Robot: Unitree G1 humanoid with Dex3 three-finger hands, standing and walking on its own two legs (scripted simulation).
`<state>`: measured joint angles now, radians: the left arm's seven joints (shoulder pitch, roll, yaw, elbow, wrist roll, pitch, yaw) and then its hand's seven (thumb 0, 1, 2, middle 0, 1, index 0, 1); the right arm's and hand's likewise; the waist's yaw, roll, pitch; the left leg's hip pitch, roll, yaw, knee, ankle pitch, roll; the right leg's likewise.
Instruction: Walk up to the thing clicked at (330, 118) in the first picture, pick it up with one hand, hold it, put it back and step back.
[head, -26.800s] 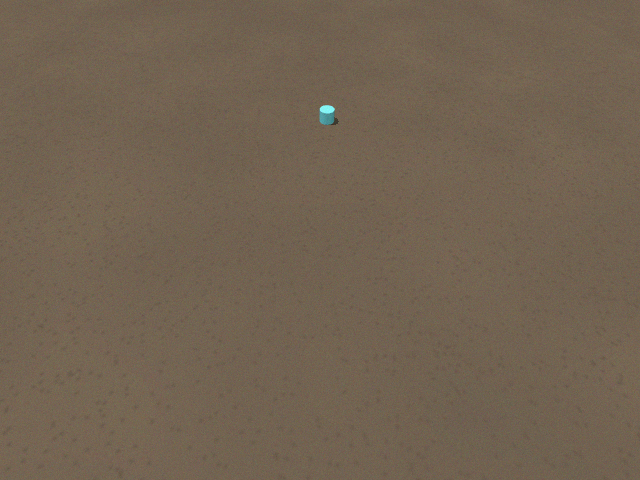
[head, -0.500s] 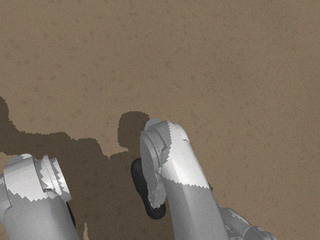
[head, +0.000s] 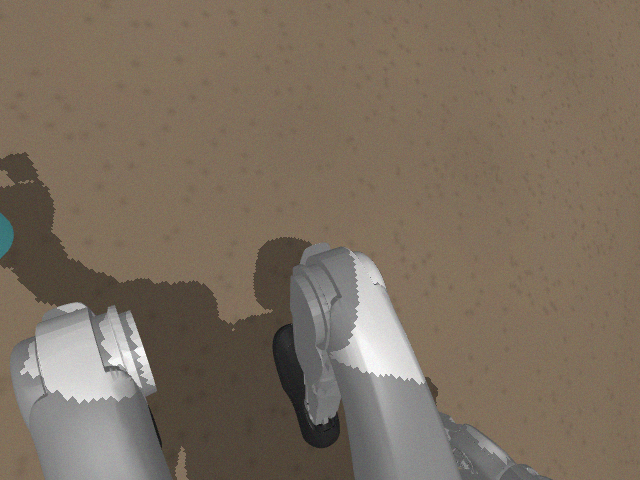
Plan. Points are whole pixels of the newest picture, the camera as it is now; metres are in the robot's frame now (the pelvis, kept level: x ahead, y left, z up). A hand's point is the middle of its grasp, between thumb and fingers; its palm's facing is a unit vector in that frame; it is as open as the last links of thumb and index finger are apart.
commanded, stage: withdraw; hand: left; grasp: from above
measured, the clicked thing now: out of the picture +0.43 +0.32 -0.26
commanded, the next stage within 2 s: home in 0.74 s
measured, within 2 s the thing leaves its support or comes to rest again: rests again in 0.08 s
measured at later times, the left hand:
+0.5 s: hand out of the picture +0.39 +0.31 -0.09, palm faces -0.49 -0.13 -0.86, open 14.1 cm
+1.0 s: hand out of the picture +0.42 +0.34 -0.06, palm faces -0.35 -0.11 -0.93, open 13.5 cm
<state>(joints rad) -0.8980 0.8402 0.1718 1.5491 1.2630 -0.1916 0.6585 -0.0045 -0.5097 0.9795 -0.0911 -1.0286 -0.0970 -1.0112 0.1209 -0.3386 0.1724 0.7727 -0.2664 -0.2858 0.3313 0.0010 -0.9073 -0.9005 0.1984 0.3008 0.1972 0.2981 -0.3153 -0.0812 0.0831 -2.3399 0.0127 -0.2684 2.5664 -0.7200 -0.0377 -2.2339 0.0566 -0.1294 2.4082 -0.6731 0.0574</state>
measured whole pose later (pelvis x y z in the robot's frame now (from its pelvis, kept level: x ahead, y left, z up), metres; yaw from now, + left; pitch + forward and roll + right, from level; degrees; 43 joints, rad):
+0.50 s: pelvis -0.02 -0.02 +0.05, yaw +7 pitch +30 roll -6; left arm -0.91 0.69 0.01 1.37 1.18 -0.24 0.24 0.00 -0.54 1.04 -0.09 -1.02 -0.08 -1.03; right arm 0.13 -0.33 0.07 0.70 -0.11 -0.05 0.16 0.00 -0.91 -0.90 0.20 0.30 0.20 0.30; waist -0.20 -0.02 -0.05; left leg -2.22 0.01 -0.16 2.33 -0.63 -0.03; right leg -2.16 0.01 -0.06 2.26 -0.63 0.03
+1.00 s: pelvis +0.00 -0.01 +0.06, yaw +6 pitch +35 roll -7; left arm -0.83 0.64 0.08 1.26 1.12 -0.07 0.36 0.00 -0.37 0.93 -0.17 -0.86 -0.16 -0.85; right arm 0.18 -0.25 0.02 0.76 -0.11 -0.05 0.16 0.00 -0.90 -0.90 0.20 0.30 0.20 0.30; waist -0.18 0.06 -0.13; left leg -2.24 0.02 -0.13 2.32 -0.69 -0.02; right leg -2.17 0.02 -0.03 2.25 -0.69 0.05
